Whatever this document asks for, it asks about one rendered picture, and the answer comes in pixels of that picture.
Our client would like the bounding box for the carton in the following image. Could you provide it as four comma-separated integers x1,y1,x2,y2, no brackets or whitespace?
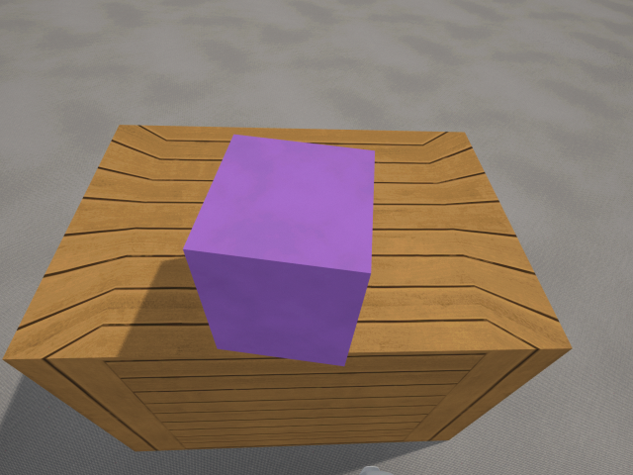
183,135,375,366

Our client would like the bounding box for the pedestal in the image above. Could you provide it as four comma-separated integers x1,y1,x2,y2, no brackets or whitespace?
3,125,572,451

